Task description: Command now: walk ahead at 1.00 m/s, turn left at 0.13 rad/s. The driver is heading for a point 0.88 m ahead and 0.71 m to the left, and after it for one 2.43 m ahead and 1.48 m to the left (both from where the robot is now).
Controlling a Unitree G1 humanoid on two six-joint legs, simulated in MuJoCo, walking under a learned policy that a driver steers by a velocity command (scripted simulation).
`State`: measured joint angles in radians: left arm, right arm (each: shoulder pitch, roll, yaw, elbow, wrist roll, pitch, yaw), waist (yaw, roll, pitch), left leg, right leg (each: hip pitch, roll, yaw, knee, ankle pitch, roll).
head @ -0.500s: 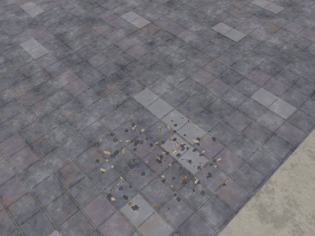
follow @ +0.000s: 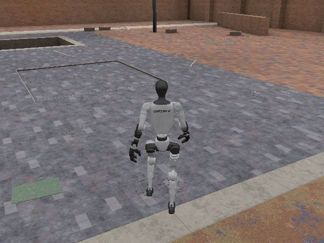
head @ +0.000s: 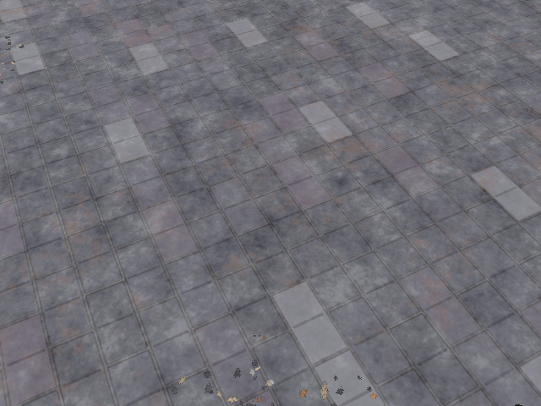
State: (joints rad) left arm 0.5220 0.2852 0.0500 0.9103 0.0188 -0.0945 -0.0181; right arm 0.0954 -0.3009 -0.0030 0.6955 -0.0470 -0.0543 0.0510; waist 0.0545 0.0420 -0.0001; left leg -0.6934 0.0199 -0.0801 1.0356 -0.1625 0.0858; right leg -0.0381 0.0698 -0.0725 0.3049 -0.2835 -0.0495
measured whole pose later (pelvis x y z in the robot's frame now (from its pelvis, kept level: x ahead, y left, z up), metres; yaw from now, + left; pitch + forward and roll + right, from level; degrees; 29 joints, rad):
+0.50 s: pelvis +0.49 +0.05 +0.00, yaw +19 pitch +2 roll +0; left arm -0.01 0.27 -0.02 0.61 0.05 -0.06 -0.03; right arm 0.52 -0.32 -0.07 0.91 0.00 -0.07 0.01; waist -0.10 -0.01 0.03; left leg 0.04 -0.19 -0.20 0.27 -0.31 0.16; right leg -0.72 -0.12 0.07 0.73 -0.05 0.05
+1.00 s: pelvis +0.93 +0.22 -0.03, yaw +46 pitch +1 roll -2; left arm 0.51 0.30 0.05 0.92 0.02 -0.08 0.01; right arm -0.10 -0.32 -0.02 0.58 -0.03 -0.01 0.09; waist 0.07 0.02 0.05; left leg -0.73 0.01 0.13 0.77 -0.06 0.17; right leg 0.25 -0.03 -0.32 0.26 -0.44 0.09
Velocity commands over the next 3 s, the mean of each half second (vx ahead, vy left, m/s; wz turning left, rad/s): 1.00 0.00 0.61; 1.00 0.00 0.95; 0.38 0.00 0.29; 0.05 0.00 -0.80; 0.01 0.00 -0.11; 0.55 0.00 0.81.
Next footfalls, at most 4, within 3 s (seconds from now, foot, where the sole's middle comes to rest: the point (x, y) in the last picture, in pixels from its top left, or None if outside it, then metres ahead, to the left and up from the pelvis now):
0.20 left None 0.40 0.07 -0.78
0.62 right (300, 279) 0.87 0.00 -0.78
1.04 left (167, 217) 1.08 0.42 -0.78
1.50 right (141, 164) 1.31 0.55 -0.78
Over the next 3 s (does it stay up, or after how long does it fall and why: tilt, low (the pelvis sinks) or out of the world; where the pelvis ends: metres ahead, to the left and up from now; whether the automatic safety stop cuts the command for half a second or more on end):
stays up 1.28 0.74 -0.03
